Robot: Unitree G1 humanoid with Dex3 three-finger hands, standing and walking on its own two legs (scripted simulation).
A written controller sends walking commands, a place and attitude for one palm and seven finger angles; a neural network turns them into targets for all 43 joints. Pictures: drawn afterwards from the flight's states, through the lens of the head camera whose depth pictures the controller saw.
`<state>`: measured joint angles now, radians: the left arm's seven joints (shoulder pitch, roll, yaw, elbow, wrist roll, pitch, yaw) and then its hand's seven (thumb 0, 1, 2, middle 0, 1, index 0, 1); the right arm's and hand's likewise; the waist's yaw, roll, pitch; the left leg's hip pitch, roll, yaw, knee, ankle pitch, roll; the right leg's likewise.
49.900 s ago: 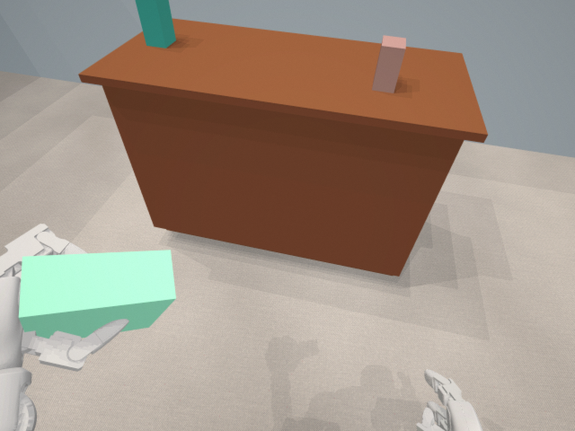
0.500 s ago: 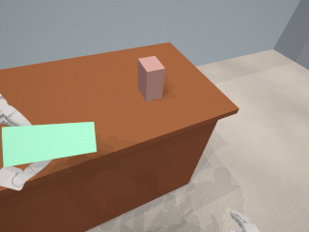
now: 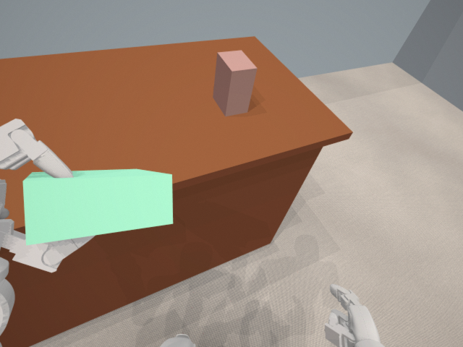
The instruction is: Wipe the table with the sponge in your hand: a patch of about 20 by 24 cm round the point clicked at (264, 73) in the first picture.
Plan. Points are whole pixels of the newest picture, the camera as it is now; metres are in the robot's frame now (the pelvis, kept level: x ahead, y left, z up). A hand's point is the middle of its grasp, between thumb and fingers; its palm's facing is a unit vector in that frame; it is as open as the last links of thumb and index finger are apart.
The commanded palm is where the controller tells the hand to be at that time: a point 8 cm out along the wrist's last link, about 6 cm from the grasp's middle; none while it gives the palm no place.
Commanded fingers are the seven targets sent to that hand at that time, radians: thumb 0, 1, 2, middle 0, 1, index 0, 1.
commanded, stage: step back with the hand held close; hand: left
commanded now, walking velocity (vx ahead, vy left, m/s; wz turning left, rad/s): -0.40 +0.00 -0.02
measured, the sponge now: (116, 194) +0.25 +0.17 +0.20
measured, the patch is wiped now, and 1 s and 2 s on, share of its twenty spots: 1.00 1.00 1.00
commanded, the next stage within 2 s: stop stepping back and stand still in 0.14 s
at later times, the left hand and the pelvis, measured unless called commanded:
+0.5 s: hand out of the picture +0.03 +0.26 +0.26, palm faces +0.38 -0.90 -0.22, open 9.1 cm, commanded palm +0.00 +0.30 +0.25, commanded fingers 0.00 0.10 1.30 -1.20 -1.60 -1.20 -1.60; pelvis -0.17 +0.03 +0.00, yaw -2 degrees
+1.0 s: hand out of the picture -0.06 +0.29 +0.25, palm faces +0.46 -0.85 -0.26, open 9.1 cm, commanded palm -0.10 +0.31 +0.25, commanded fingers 0.00 0.10 1.30 -1.20 -1.60 -1.20 -1.60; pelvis -0.27 +0.04 +0.00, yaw -3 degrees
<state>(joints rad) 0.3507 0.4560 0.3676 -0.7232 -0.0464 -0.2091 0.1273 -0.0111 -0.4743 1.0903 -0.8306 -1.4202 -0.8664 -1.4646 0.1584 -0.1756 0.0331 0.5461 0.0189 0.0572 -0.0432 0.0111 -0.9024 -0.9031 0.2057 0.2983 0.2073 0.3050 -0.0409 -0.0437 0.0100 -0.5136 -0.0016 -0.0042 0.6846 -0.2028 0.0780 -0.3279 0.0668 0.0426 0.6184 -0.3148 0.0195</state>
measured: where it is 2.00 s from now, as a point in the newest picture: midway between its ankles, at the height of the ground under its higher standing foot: outside the picture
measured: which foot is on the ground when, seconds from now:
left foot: down 0.00-0.32, up 0.34-0.50, down 0.52-1.00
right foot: down 0.00-0.00, up 0.02-0.30, down 0.32-0.52, up 0.54-0.84, down 0.86-1.00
